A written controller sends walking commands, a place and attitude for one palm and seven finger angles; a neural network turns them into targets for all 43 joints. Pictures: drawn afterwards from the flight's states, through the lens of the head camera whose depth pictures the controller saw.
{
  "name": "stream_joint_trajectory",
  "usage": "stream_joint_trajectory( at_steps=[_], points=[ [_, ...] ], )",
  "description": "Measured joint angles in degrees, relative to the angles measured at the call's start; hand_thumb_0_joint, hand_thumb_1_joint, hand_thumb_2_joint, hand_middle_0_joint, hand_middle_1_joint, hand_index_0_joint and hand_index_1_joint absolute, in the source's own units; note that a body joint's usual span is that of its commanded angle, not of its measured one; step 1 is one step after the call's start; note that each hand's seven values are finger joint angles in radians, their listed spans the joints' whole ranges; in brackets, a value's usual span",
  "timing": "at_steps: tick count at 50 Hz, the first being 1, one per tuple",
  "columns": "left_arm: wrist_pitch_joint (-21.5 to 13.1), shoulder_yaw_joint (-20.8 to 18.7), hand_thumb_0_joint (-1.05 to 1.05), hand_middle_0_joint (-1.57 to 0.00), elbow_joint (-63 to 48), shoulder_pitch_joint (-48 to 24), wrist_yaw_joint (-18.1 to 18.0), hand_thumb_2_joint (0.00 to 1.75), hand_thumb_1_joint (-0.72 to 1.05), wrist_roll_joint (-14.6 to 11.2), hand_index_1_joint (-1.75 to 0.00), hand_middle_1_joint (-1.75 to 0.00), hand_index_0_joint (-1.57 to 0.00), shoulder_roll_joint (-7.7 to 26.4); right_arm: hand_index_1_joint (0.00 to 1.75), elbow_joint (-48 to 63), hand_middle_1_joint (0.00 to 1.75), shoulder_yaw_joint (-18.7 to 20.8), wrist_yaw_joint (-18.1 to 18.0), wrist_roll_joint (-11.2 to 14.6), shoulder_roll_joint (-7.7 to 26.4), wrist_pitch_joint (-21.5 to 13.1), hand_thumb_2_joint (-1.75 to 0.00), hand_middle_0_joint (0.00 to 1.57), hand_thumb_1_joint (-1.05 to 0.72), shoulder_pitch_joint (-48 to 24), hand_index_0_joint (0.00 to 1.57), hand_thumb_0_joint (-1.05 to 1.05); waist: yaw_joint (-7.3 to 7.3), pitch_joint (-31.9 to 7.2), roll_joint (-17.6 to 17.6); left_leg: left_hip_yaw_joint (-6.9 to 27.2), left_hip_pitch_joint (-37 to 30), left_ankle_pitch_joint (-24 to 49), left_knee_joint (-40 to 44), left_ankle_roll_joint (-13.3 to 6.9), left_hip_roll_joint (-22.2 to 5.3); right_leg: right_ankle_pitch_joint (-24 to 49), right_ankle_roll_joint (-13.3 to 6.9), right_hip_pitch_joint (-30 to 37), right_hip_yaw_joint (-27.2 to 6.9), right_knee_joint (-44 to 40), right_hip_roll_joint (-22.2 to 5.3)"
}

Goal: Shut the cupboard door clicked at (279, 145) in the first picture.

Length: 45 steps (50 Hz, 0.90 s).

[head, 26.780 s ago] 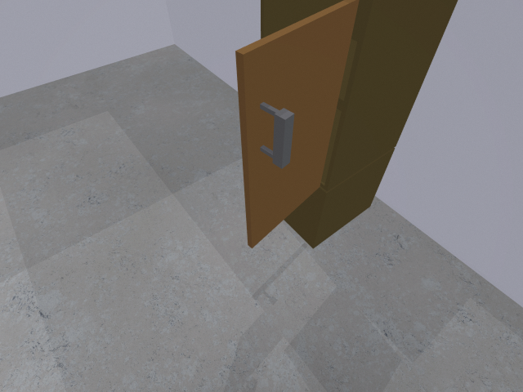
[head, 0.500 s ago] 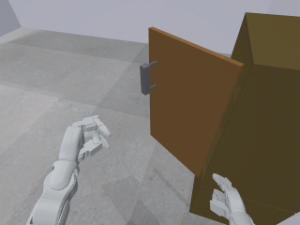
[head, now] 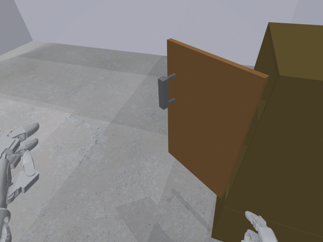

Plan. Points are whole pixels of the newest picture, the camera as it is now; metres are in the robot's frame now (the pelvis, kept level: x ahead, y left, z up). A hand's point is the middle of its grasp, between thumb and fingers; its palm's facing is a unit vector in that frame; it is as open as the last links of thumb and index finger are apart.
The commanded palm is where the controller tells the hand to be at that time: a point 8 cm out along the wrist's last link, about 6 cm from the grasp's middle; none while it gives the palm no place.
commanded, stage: draw the hand back to the body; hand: left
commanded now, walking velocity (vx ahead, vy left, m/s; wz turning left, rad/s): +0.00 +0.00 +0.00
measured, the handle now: (168, 91) +0.61 +0.05 +0.07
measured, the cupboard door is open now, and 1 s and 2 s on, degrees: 59 59 59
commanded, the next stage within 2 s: step back with the hand held close in 0.34 s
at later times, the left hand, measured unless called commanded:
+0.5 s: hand (45, 172) +0.19 +0.25 +0.16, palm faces +0.44 -0.80 -0.41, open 7.4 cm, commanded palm +0.14 +0.28 +0.17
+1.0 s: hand (31, 184) +0.16 +0.26 +0.16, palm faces +0.39 -0.78 -0.49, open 7.4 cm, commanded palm +0.10 +0.30 +0.17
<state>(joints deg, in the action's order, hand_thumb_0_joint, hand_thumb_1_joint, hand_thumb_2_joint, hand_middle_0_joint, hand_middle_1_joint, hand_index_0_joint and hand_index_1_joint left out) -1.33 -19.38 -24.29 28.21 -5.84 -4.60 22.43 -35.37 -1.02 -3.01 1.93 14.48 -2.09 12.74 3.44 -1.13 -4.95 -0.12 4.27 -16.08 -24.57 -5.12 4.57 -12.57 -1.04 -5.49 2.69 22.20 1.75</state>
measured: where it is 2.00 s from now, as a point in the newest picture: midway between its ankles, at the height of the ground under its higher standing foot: outside the picture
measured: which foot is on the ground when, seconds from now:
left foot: down 0.00-1.00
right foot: down 0.00-1.00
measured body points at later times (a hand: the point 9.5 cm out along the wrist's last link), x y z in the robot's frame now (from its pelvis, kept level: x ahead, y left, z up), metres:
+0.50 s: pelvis +0.00 -0.02 +0.00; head -0.03 -0.04 +0.45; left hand +0.16 +0.29 +0.19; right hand +0.18 -0.23 -0.09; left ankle -0.03 +0.05 -0.74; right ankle +0.00 -0.11 -0.74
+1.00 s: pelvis -0.04 +0.00 -0.01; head -0.05 +0.00 +0.44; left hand +0.14 +0.30 +0.19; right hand +0.13 -0.25 -0.09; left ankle -0.03 +0.05 -0.74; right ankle +0.00 -0.11 -0.74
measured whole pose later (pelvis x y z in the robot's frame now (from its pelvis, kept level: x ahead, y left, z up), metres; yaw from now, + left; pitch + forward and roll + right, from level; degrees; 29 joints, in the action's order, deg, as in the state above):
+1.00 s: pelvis -0.04 +0.00 -0.01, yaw -2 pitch +1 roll -1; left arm -8.5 -24.9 -28.6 31.3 -7.4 -3.3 25.8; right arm -30.1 0.5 -4.8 1.2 13.1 3.0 11.2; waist 0.0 -1.5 -0.3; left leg -2.9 18.2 -16.3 -33.7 -6.0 4.8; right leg -13.2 -0.7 -20.8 1.0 33.5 1.1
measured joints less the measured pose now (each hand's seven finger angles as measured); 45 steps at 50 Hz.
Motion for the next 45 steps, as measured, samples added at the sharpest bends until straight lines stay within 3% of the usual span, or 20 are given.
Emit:
stream_joint_trajectory(
  at_steps=[4,11,19,25,34,45],
  points=[
    [-1.28,-1.35,0.02,-0.30,1.02,-0.80,-0.67,0.90,0.90,0.06,-0.41,-0.40,-0.30,-0.96,0.30,0.10,0.30,0.28,0.09,0.06,0.15,-1.10,-0.90,0.20,-0.90,-1.12,0.20,0.01,0.46,0.36,-0.18,0.19,0.21,0.33,-0.02,-0.04,0.30,-0.06,0.06,-0.37,0.22,0.56,-0.33],
    [-0.94,1.88,0.02,-0.23,2.46,-2.57,-0.43,0.90,0.90,0.32,-0.33,-0.33,-0.23,-3.70,0.30,0.25,0.30,-0.50,0.11,-0.29,-0.99,-2.19,-0.90,0.20,-0.90,-2.27,0.20,0.01,0.80,1.37,0.92,0.26,0.98,0.84,-0.02,0.07,0.22,0.12,-0.30,-1.36,0.36,1.06,-0.28],
    [-1.31,1.04,0.02,-0.22,-0.12,-1.42,-0.29,0.90,0.89,0.21,-0.31,-0.30,-0.21,-1.49,0.30,-0.32,0.30,-1.07,0.03,-0.60,-1.84,-2.79,-0.90,0.20,-0.90,-1.28,0.20,0.01,0.29,0.44,0.71,0.10,0.14,0.07,-0.19,0.69,-0.56,-0.07,-0.88,-0.29,0.15,0.43,0.55],
    [-1.89,-0.67,0.01,-0.21,1.77,-1.90,0.06,0.90,0.89,-0.21,-0.30,-0.30,-0.21,-1.48,0.30,0.02,0.30,-0.68,0.25,-0.34,-1.46,-1.51,-0.90,0.20,-0.90,-1.32,0.20,0.01,-0.14,0.89,0.13,0.04,1.08,0.23,-0.21,0.85,-0.79,-0.01,-1.12,-1.31,0.13,0.58,0.76],
    [-5.91,-1.51,0.02,-0.21,0.04,2.43,-0.53,0.90,0.89,0.00,-0.30,-0.30,-0.21,-0.91,0.30,1.09,0.30,1.63,-0.41,-0.29,0.40,2.72,-0.90,0.20,-0.90,-1.34,0.20,0.01,-2.90,-0.91,0.68,0.32,8.97,-1.93,-6.20,0.88,-0.70,-1.88,-1.16,-8.70,0.82,5.75,0.53],
    [-6.66,-5.15,0.02,-0.22,-4.06,3.54,-1.54,0.90,0.89,0.57,-0.30,-0.30,-0.21,3.75,0.30,3.99,0.30,2.28,-1.99,-0.40,-0.58,5.61,-0.90,0.20,-0.90,-1.70,0.20,0.01,-3.60,-0.48,4.16,-1.98,12.17,-1.13,-8.16,-0.42,0.45,-2.03,0.09,-13.65,-1.11,10.71,-0.75]
  ],
)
